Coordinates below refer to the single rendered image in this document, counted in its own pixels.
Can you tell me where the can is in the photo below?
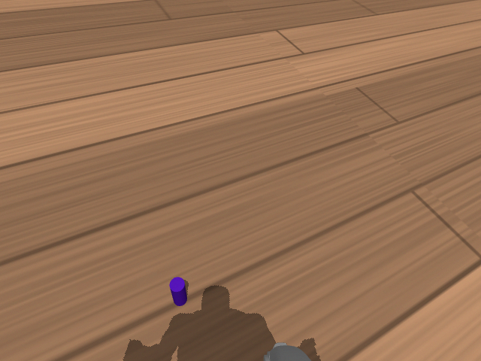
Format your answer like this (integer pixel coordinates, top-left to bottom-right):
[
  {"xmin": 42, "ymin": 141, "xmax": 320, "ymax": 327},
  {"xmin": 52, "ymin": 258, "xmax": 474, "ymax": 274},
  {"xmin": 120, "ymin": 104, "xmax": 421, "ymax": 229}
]
[{"xmin": 170, "ymin": 277, "xmax": 187, "ymax": 306}]

